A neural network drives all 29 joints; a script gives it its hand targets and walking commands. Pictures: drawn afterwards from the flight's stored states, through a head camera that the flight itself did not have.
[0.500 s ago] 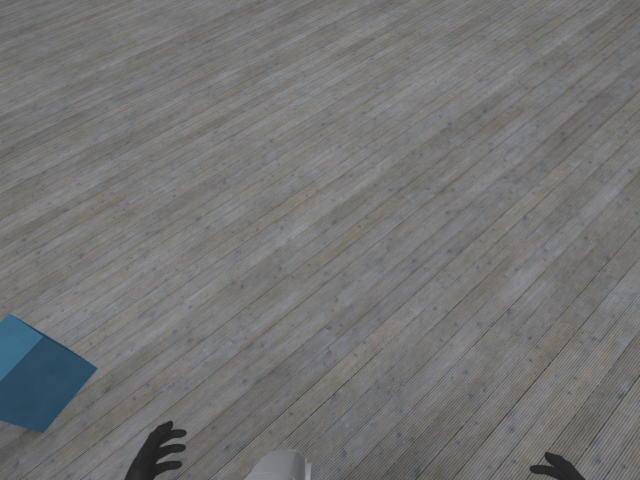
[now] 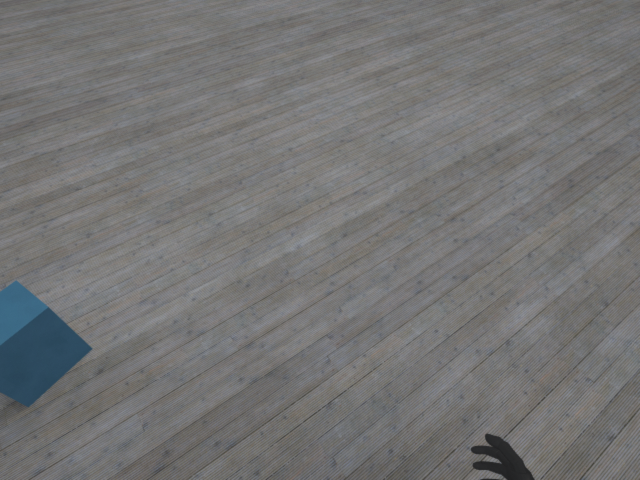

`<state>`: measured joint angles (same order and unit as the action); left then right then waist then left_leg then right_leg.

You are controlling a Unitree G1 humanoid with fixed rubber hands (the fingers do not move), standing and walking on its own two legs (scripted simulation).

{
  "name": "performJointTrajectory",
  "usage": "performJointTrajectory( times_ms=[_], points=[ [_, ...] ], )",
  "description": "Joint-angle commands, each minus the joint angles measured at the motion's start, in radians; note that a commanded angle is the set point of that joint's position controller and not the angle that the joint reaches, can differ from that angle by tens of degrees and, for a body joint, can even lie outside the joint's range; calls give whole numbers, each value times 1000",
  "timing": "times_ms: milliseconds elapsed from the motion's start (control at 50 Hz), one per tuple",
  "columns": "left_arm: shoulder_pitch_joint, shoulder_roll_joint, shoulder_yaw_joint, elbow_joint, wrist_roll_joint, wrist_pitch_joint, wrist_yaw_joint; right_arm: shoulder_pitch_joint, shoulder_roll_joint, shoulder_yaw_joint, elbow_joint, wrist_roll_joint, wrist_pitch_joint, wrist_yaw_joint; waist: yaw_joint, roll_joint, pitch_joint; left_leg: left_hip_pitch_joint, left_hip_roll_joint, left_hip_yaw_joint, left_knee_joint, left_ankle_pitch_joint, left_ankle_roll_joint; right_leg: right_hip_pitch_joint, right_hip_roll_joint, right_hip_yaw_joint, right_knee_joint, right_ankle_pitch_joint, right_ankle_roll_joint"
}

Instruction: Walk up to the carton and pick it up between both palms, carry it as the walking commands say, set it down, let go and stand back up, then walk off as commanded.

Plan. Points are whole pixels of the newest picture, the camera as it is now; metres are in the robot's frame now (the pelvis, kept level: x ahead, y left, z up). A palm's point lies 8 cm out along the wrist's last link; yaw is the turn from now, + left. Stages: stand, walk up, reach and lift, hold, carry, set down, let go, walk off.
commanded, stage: stand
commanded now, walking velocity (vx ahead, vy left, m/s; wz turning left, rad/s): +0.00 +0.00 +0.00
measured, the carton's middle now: (22, 344) +0.56 +0.92 -0.63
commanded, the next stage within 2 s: none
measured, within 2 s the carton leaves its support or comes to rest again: neither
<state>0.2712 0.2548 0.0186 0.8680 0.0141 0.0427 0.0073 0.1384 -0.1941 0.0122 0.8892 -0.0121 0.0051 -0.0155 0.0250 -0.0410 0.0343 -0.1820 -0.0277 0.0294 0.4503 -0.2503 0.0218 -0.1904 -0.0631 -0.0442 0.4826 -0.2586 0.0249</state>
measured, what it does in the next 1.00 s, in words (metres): stands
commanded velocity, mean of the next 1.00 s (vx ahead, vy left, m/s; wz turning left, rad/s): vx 0.00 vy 0.00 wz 0.00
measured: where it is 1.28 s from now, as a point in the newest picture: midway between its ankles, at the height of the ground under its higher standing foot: outside the picture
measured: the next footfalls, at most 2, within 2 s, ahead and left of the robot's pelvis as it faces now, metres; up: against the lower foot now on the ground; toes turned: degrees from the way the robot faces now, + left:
none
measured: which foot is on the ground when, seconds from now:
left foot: down 0.00-1.00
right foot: down 0.00-1.00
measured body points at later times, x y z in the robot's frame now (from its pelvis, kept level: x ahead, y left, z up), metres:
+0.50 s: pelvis -0.01 -0.02 +0.01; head +0.00 -0.03 +0.46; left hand +0.01 +0.22 -0.14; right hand -0.01 -0.26 -0.15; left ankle -0.01 +0.11 -0.74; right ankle -0.01 -0.13 -0.74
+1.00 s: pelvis +0.00 -0.03 +0.01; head +0.00 -0.03 +0.46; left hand -0.02 +0.19 -0.15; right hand -0.03 -0.24 -0.16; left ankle -0.01 +0.11 -0.74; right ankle -0.01 -0.13 -0.74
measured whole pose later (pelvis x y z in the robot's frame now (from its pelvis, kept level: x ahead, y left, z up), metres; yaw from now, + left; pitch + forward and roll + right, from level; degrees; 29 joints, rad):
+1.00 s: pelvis +0.00 -0.03 +0.01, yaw +0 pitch -1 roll +0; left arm 0.31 0.14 0.00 1.14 0.01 -0.01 0.03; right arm 0.30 -0.14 0.01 1.19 -0.01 -0.01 -0.04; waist 0.01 0.01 0.03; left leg -0.15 0.03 0.01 0.39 -0.21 -0.03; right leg -0.15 0.00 -0.07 0.40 -0.23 -0.02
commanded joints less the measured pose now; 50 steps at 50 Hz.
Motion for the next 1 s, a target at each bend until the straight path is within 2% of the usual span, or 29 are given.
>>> performJointTrajectory(
  times_ms=[0, 20, 60, 100, 160, 280, 620, 980],
  points=[
    [57, 128, 21, -6, 13, -31, 8, 47, -123, -35, 1, 17, -9, 1, -36, 35, -12, -90, 120, -135, -142, 57, 18, 123, -108, 86, -113, 246, -14],
    [36, 124, 22, 8, -1, -35, 2, 41, -111, -32, 21, 15, -4, 1, -27, -38, 17, -2, 101, -109, -156, 65, 6, 1, -98, 89, -133, 154, -23],
    [19, 78, 10, 22, -3, -43, -1, 40, -134, -41, 55, 5, -3, 0, -18, -31, 33, 56, 103, -104, -124, 121, 1, -36, -77, 81, -177, 87, -20],
    [28, 79, 11, 44, -5, -49, 7, 56, -137, -45, 83, 2, -6, 1, -18, -26, 17, 65, 111, -105, -123, 153, 1, -10, -68, 75, -188, 100, -24],
    [31, 72, 11, 69, -5, -53, 11, 76, -124, -42, 125, 6, -9, -4, -17, 3, 12, 46, 110, -100, -138, 140, -6, 19, -68, 77, -194, 88, -31],
    [35, 60, 9, 118, -3, -52, 15, 120, -108, -35, 190, 2, -6, -10, -17, 26, 28, 34, 110, -91, -145, 128, -16, 12, -65, 84, -211, 39, -43],
    [71, 8, -10, 223, -4, -55, 21, 203, -61, -17, 271, 3, -10, -22, -19, 37, 42, 11, 118, -85, -129, 136, -17, 0, -43, 81, -192, 78, -56],
    [105, -32, -12, 269, -4, -57, 28, 236, -19, -12, 296, 2, -13, -29, -19, 43, 44, -5, 121, -79, -119, 142, -17, 4, -36, 80, -172, 112, -59]
  ],
)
